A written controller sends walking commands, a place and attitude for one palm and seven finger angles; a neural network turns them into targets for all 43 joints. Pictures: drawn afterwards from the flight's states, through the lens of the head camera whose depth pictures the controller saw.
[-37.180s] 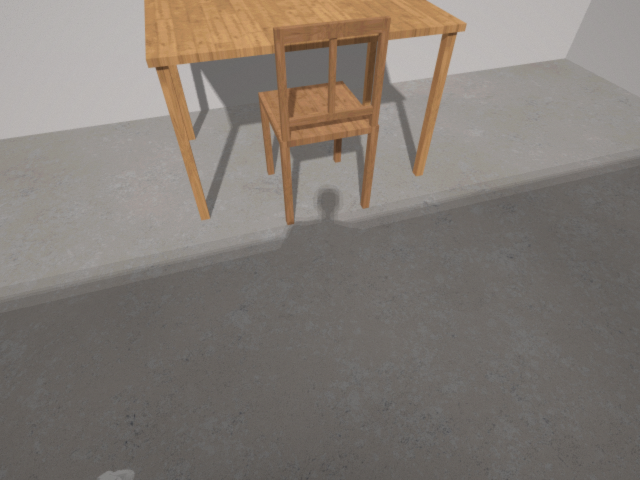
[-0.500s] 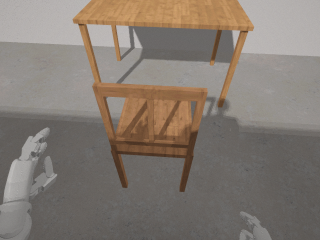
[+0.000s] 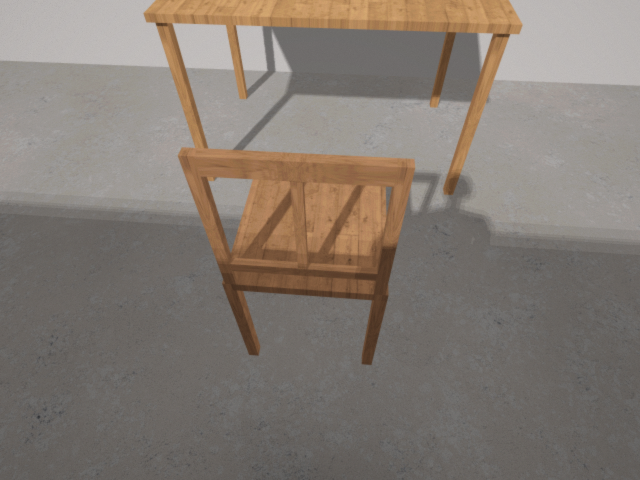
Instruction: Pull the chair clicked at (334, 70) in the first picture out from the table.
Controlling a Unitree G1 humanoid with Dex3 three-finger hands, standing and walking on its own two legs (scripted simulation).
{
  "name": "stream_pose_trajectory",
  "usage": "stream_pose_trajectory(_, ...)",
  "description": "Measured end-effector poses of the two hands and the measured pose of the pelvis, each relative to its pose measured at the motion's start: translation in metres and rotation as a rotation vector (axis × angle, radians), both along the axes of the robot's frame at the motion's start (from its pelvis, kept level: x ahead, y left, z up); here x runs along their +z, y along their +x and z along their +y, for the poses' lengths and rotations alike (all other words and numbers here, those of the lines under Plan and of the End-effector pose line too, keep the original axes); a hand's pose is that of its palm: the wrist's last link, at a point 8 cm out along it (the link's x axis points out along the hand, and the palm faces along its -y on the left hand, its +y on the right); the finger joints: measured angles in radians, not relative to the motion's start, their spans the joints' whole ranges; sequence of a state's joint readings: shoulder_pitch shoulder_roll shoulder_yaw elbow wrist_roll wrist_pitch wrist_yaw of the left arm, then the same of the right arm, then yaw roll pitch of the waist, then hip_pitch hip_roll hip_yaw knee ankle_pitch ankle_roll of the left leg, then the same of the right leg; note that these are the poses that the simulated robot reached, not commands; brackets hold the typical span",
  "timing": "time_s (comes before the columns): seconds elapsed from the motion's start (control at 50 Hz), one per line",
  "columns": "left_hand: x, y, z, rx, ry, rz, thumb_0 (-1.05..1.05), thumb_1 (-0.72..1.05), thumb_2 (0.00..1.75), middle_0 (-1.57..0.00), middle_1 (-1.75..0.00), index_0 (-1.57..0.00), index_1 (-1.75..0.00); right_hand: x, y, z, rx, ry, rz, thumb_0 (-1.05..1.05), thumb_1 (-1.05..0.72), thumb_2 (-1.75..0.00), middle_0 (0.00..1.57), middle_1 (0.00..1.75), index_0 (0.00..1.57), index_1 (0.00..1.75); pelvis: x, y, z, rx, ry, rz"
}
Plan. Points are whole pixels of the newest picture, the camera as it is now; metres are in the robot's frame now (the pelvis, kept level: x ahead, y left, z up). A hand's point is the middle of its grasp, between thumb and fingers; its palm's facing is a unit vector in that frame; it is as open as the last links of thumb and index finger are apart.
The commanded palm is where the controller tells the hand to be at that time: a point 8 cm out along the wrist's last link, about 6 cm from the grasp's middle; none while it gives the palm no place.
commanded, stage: let the arm hang, fingers relaxed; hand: left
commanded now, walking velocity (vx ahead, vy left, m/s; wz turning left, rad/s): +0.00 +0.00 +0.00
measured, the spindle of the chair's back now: (300, 227) +0.58 +0.08 -0.11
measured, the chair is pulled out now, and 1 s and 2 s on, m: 0.68 0.68 0.68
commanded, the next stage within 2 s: look to check the result in 0.52 s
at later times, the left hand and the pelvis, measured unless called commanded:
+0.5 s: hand out of the picture +0.01 +0.14 -0.17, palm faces +0.00 -0.98 -0.19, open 7.3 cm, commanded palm none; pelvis +0.01 -0.02 +0.00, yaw -1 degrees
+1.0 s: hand out of the picture +0.01 +0.13 -0.17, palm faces +0.01 -0.98 -0.18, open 7.4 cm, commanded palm none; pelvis +0.01 -0.03 +0.00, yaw +0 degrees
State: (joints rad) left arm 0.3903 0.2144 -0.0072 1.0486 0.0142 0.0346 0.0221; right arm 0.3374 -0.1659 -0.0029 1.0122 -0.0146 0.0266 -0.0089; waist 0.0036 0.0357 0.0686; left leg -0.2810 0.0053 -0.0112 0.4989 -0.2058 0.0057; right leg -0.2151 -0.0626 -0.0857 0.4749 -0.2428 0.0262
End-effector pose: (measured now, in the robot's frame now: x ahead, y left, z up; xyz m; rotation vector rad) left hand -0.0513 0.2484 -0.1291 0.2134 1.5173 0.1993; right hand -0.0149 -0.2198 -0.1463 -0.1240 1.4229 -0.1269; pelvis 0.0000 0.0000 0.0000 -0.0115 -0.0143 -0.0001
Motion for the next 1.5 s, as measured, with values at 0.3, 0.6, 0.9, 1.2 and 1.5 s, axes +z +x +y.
stream_pose_trajectory(0.3, -0.012, 0.048, -0.052, -0.022, -0.089, -0.122, 0.01, 0.91, 0.90, -0.20, -0.30, -0.20, -0.30, -0.004, 0.001, 0.002, -0.031, 0.027, -0.012, 0.00, -0.91, -0.90, 0.20, 0.30, 0.20, 0.30, 0.000, 0.006, -0.013, -0.012, 0.012, -0.004)
stream_pose_trajectory(0.6, -0.011, 0.056, -0.056, -0.021, -0.072, -0.127, 0.01, 0.91, 0.90, -0.20, -0.30, -0.20, -0.30, -0.003, -0.001, -0.007, -0.040, 0.022, 0.005, 0.00, -0.91, -0.90, 0.20, 0.30, 0.19, 0.30, 0.001, 0.006, -0.023, -0.010, 0.011, -0.008)
stream_pose_trajectory(0.9, -0.013, 0.053, -0.064, -0.011, -0.085, -0.110, 0.01, 0.91, 0.90, -0.20, -0.30, -0.20, -0.30, -0.001, 0.003, -0.012, -0.036, 0.016, 0.010, 0.00, -0.91, -0.90, 0.20, 0.30, 0.19, 0.30, 0.001, 0.009, -0.028, -0.009, 0.011, -0.006)
stream_pose_trajectory(1.2, -0.013, 0.059, -0.062, -0.009, -0.083, -0.117, 0.01, 0.91, 0.90, -0.20, -0.30, -0.20, -0.30, 0.000, 0.009, -0.013, -0.031, 0.006, 0.008, 0.00, -0.91, -0.90, 0.20, 0.30, 0.19, 0.30, 0.002, 0.012, -0.027, -0.006, 0.011, -0.008)
stream_pose_trajectory(1.5, -0.012, 0.063, -0.058, -0.009, -0.078, -0.119, 0.01, 0.91, 0.90, -0.20, -0.30, -0.20, -0.30, 0.000, 0.010, -0.012, -0.030, 0.006, 0.009, 0.00, -0.91, -0.90, 0.20, 0.30, 0.19, 0.30, 0.002, 0.014, -0.025, -0.007, 0.012, -0.007)
